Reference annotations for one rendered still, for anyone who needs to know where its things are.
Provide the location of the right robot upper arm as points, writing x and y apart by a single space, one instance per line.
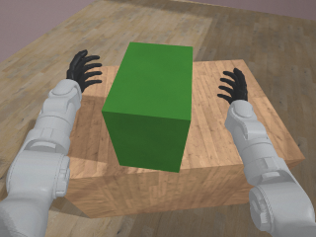
282 209

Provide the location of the right robot hand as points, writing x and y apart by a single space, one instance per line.
239 85

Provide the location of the left robot hand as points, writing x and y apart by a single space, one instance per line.
77 69

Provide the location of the left robot upper arm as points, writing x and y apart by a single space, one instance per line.
37 179

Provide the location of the left robot forearm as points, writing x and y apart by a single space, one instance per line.
54 124

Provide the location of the right robot forearm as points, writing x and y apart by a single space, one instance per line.
262 165

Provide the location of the pedestal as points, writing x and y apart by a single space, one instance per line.
211 172

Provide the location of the carton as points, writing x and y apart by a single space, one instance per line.
148 111

